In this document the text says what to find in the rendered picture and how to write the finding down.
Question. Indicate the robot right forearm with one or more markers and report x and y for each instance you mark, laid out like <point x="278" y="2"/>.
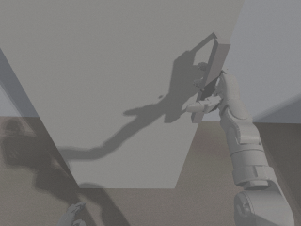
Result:
<point x="250" y="167"/>

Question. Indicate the robot right hand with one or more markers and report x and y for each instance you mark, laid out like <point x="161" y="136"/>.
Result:
<point x="227" y="89"/>

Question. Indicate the robot right upper arm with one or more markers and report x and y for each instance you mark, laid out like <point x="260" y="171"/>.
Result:
<point x="261" y="208"/>

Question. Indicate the handle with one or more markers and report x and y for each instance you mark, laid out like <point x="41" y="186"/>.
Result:
<point x="214" y="66"/>

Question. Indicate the robot left hand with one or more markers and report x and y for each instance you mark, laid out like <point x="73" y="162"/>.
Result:
<point x="67" y="219"/>

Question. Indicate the fridge door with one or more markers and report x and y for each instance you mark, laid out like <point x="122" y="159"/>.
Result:
<point x="111" y="80"/>

